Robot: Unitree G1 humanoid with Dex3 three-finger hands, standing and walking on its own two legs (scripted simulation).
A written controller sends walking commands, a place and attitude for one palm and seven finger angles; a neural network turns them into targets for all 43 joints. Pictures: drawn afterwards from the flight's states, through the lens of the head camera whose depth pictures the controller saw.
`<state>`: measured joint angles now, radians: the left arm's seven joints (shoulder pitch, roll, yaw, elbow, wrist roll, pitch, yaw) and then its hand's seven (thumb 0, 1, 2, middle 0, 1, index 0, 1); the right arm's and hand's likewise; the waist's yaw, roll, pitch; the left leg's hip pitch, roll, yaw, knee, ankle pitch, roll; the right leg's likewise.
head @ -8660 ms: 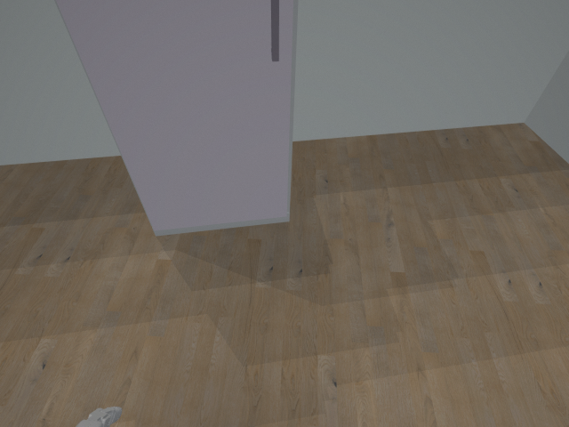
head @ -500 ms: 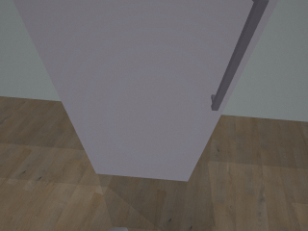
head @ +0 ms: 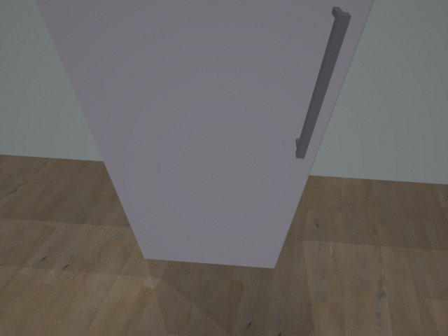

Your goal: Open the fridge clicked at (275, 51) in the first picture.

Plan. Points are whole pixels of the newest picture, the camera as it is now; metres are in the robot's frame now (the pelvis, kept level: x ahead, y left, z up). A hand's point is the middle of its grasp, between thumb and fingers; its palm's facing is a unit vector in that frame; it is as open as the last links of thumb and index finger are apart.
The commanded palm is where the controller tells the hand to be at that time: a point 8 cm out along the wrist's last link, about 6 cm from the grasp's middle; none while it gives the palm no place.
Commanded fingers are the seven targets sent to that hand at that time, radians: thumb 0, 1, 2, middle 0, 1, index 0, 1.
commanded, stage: come to a stop and stand still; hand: right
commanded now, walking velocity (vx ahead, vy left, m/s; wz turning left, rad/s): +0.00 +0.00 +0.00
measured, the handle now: (315, 94) +0.52 -0.14 +0.20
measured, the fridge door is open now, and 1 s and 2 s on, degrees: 0 0 0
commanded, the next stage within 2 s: look again from close up in 1.28 s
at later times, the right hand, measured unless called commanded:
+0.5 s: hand out of the picture +0.05 -0.23 -0.17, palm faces -0.01 +0.97 -0.24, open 7.4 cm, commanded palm none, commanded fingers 0.00 -0.90 -0.90 0.20 0.30 0.20 0.30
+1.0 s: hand out of the picture +0.11 -0.24 -0.17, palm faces -0.02 +0.97 -0.25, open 7.4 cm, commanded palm none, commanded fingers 0.00 -0.90 -0.90 0.20 0.30 0.20 0.30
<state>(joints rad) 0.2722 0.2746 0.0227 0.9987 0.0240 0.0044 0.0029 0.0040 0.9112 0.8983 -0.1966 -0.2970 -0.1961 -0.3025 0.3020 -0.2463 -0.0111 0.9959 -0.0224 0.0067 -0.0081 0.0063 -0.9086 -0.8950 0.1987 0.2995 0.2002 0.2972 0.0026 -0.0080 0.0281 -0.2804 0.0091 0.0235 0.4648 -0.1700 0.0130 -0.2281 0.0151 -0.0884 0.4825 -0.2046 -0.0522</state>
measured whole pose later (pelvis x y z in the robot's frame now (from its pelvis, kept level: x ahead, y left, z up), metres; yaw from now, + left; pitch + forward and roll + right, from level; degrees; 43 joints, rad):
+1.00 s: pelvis +0.06 -0.03 +0.01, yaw -1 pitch -2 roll +0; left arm 0.15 0.26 -0.01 1.09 0.01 -0.02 0.01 0.00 0.91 0.90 -0.20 -0.30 -0.20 -0.30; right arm 0.20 -0.25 0.02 1.07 -0.01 -0.01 -0.02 0.00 -0.91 -0.90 0.20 0.30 0.20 0.30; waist 0.00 0.01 0.05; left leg -0.18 0.04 -0.02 0.41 -0.20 -0.04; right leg -0.10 0.07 -0.09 0.38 -0.25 -0.09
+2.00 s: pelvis +0.07 -0.02 +0.01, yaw -1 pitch -2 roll +0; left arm 0.19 0.23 -0.02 1.15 0.01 -0.03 0.01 0.00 0.91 0.90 -0.20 -0.30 -0.20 -0.30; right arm 0.22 -0.24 0.02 1.11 -0.01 -0.01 -0.02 0.00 -0.91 -0.90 0.20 0.30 0.20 0.30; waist 0.00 0.02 0.04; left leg -0.14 0.02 -0.01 0.35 -0.18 -0.02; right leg -0.07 0.05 -0.08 0.32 -0.23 -0.07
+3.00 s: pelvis +0.04 +0.02 -0.05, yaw -3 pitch +7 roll +0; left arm 0.19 0.28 0.02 0.50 -0.03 -0.26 0.03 0.01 0.91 0.90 -0.20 -0.30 -0.20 -0.30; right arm 0.37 -0.29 -0.30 0.25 0.34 -0.38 0.50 0.01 -0.61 -0.77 0.22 0.49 0.22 0.49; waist -0.02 0.03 -0.09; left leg -0.63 0.00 0.05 0.91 -0.41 0.03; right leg -0.59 0.01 -0.03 0.91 -0.46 -0.02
